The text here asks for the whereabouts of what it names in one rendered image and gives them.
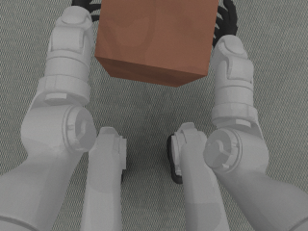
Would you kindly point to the robot left hand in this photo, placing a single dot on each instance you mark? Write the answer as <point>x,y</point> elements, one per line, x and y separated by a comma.
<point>89,7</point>

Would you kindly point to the right robot upper arm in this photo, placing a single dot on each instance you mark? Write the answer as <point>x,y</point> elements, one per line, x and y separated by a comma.
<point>239,161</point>

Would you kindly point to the robot left thigh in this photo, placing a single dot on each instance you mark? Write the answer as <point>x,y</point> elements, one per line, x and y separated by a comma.
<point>102,200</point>

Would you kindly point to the robot right hand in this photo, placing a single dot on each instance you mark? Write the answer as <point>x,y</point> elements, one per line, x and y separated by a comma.
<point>227,26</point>

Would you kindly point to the robot right forearm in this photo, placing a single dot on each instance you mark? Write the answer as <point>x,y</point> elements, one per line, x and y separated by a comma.
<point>234,87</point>

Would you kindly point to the robot left forearm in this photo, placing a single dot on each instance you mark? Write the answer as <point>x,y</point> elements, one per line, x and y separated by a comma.
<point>66,75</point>

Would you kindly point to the robot left shin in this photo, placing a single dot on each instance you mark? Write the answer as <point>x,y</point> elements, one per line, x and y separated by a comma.
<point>104,130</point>

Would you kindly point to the left robot upper arm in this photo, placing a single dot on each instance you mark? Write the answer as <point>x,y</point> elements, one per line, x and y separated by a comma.
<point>55,138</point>

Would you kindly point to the carton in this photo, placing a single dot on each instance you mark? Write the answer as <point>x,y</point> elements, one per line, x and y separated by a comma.
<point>162,42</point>

